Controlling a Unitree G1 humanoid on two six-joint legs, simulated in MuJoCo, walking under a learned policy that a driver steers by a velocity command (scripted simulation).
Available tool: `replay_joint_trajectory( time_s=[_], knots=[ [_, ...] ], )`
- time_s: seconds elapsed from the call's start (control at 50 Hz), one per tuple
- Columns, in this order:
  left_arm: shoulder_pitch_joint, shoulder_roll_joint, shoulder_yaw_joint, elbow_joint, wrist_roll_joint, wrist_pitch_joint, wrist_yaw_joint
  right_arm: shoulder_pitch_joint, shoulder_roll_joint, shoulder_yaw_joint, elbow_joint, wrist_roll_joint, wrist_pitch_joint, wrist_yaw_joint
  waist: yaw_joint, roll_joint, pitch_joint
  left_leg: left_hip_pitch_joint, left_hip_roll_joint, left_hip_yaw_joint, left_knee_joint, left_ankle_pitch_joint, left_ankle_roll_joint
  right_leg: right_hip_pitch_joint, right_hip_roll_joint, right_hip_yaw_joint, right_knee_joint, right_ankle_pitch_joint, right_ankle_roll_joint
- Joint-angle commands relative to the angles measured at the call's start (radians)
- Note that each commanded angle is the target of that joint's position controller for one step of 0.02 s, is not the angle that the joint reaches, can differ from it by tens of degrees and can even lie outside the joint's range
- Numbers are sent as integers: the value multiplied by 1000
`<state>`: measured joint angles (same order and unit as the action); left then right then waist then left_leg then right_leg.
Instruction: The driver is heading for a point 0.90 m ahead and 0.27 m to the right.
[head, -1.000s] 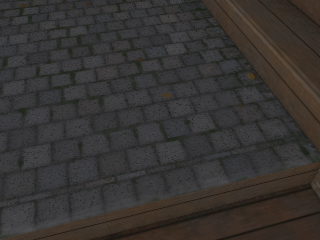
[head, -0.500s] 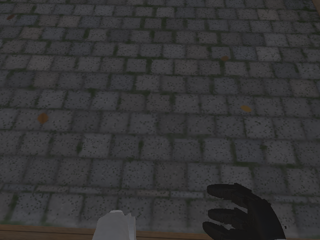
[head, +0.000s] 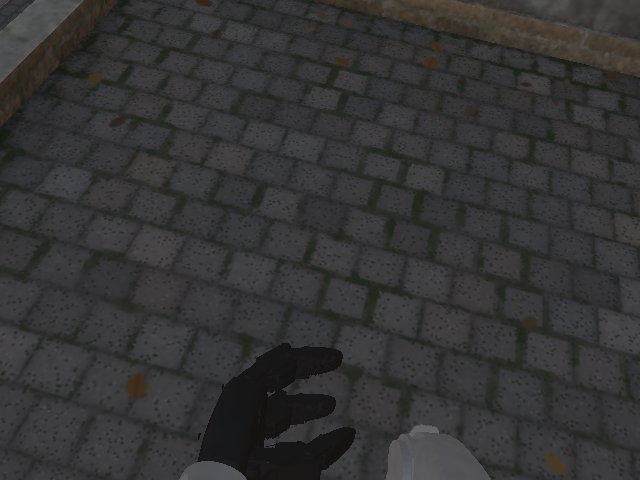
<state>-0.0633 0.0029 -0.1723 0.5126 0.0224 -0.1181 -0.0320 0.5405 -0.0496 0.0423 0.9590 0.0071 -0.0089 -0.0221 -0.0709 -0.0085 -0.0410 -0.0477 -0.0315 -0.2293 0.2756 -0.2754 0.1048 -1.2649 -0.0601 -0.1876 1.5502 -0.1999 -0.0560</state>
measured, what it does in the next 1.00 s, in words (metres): climbs, turning right: right foot 0.16 m higher, then left foot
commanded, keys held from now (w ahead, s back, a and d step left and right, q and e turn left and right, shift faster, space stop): w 0.06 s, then w+e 0.94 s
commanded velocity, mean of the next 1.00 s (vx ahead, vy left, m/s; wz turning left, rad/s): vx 0.50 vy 0.00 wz -0.32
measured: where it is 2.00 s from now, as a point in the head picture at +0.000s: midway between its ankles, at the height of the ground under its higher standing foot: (396, 269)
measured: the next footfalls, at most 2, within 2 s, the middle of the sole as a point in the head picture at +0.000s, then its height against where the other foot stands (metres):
right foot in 0.06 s outside the picture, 0.16 m higher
left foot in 0.52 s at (215, 455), level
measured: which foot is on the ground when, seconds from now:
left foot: down 0.00-0.08, up 0.10-0.50, down 0.52-1.00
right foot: up 0.00-0.04, down 0.06-0.52, up 0.54-1.00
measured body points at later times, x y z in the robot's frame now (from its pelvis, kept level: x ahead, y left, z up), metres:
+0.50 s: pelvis +0.30 +0.02 +0.15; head +0.31 +0.02 +0.60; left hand +0.30 +0.25 +0.01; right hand +0.54 -0.18 +0.10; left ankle +0.44 +0.13 -0.57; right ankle +0.20 -0.09 -0.59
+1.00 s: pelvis +0.56 -0.05 +0.13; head +0.59 -0.06 +0.58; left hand +0.87 +0.03 +0.07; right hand +0.43 -0.30 +0.01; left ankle +0.43 +0.13 -0.58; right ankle +0.65 -0.21 -0.57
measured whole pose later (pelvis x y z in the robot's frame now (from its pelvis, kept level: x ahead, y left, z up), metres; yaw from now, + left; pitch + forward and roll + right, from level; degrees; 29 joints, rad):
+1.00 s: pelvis +0.56 -0.05 +0.13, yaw -25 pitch +3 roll +2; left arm 0.03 0.22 0.03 0.58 -0.02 -0.03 -0.07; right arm 0.40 -0.27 -0.06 0.85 0.01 -0.07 -0.02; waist -0.10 -0.03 0.01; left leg 0.10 0.05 0.26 0.34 -0.45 -0.05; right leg -0.64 -0.05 -0.06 0.68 -0.11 -0.09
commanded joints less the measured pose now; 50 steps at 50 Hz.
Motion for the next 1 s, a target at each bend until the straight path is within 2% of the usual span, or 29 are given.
replay_joint_trajectory(
  time_s=[0.02,0.04,0.06,0.08,0.1,0.12,0.14,0.16,0.18,0.22,0.26,0.28,0.32,0.36,0.42,0.46,0.5,0.52,0.54,0.56,0.58,0.6,0.62,0.68,0.78,0.86,0.92,0.98,1.0],
  knots=[
    [18,241,137,-92,-29,-23,11,50,-289,-65,-38,-4,-24,-25,172,313,-171,40,183,-55,19,1616,86,664,141,-46,-357,-218,-38],
    [163,327,175,-63,-49,-18,12,-4,-322,-73,-30,-9,-26,-33,263,375,-217,162,207,-31,214,1813,85,744,120,103,-509,-247,-82],
    [387,385,197,8,-35,-12,-2,-99,-328,-77,-61,-31,-41,-33,351,276,-361,71,206,-29,452,1733,107,1011,22,302,-581,-258,-147],
    [519,438,216,106,12,-2,-4,-19,-226,-78,-85,-12,-67,4,265,-245,-496,-293,24,10,834,1108,75,1374,-150,811,-906,-324,-300],
    [554,418,222,169,35,34,26,-34,-165,-62,-67,-42,-85,50,273,-530,-511,-550,-191,-54,1322,157,-10,1448,-285,1353,-1274,-290,-426],
    [490,290,199,205,-9,53,50,-76,-154,-71,-106,-30,-100,91,207,-339,-271,-726,-149,-94,1622,73,-17,1259,-282,1291,-1281,-413,-364],
    [434,164,161,258,-17,50,45,-255,-119,-44,-224,-16,-100,109,148,-136,-76,-821,-104,-25,1722,40,1,1044,-248,1080,-1242,-513,-292],
    [369,100,144,299,-5,41,37,-352,-109,-31,-294,-25,-92,116,63,23,68,-839,-43,35,1681,36,48,834,-194,842,-1181,-461,-229],
    [312,56,133,310,12,26,25,-311,-99,-21,-295,-35,-75,108,10,63,68,-807,-6,43,1717,45,77,752,-147,693,-1155,-368,-185],
    [316,62,135,355,8,12,2,-229,-52,7,-294,2,-63,93,-54,76,91,-848,34,50,1653,61,91,732,-73,480,-1174,-194,-151],
    [289,168,158,351,-19,14,-11,-248,-81,20,-325,-6,-73,73,-82,78,119,-876,97,135,1365,129,50,707,-26,359,-1221,-111,-153],
    [284,192,161,346,-33,13,0,-320,-106,26,-361,-40,-81,62,-69,73,112,-792,125,191,1154,218,9,646,14,312,-1248,-58,-156],
    [365,260,178,334,-32,-9,12,-421,-138,19,-387,-57,-93,40,0,-6,13,-566,120,277,914,317,-54,637,19,305,-1338,103,-167],
    [417,339,211,323,-52,-15,24,-494,-171,3,-397,-18,-97,27,58,-67,-5,-475,106,259,652,291,-98,761,-10,330,-1383,121,-171],
    [532,362,227,322,-61,15,36,-605,-207,-19,-401,24,-91,30,136,-73,46,-509,55,235,349,211,-151,1029,-81,424,-1344,43,-175],
    [546,362,234,307,-60,38,39,-596,-241,-44,-391,31,-103,35,133,-106,50,-452,40,207,218,206,-147,1112,-116,492,-1286,-14,-165],
    [519,346,235,281,-46,50,42,-468,-291,-80,-350,27,-117,30,67,-124,-6,-244,36,202,145,136,-107,1088,-69,493,-1147,64,-133],
    [457,313,227,244,-36,43,36,-308,-340,-101,-321,7,-126,23,-14,-83,-113,7,142,119,174,148,-53,955,-15,445,-931,80,-101],
    [440,213,199,201,-9,30,36,-129,-423,-122,-300,-10,-119,13,-61,119,-261,284,373,-111,189,190,7,736,75,320,-598,-196,-58],
    [521,202,193,159,-53,13,34,-120,-434,-129,-298,-28,-110,15,-16,427,-314,448,501,-518,50,-44,162,413,115,278,-354,-348,-19],
    [491,287,217,187,-61,16,38,-167,-333,-112,-308,-27,-112,10,-19,237,-217,341,481,-503,18,-156,165,346,49,331,-182,-272,3],
    [404,315,230,170,-55,24,32,-223,-286,-99,-314,-16,-113,7,-11,131,-117,210,442,-326,13,-126,128,338,14,317,-142,-172,9],
    [375,306,232,165,-53,34,30,-280,-264,-91,-315,-15,-113,10,23,68,-66,96,383,-197,-15,-31,102,388,-16,307,-156,-94,20],
    [355,274,236,144,-54,60,21,-307,-235,-93,-277,-18,-117,22,64,107,23,-55,286,49,-79,160,67,460,-58,287,-224,-15,32],
    [259,264,227,89,-50,77,9,-265,-300,-116,-226,-28,-111,10,67,70,73,-67,289,215,-90,378,69,405,-65,298,-400,91,66],
    [99,257,215,43,-45,69,-23,-226,-356,-126,-201,-21,-105,5,8,45,109,-48,287,312,-96,380,45,488,-54,200,-687,218,35],
    [21,263,214,4,-56,67,-38,-186,-392,-136,-176,-1,-91,2,-11,57,126,59,310,347,-65,457,27,511,-34,151,-823,172,2],
    [74,318,240,-6,-41,75,-41,-192,-437,-151,-171,12,-72,-3,48,123,56,138,319,402,100,931,-4,680,62,71,-883,45,-58],
    [176,353,260,14,-38,80,-38,-200,-450,-156,-172,15,-64,-7,112,136,1,130,307,423,242,1047,-16,814,106,53,-916,26,-88]
  ],
)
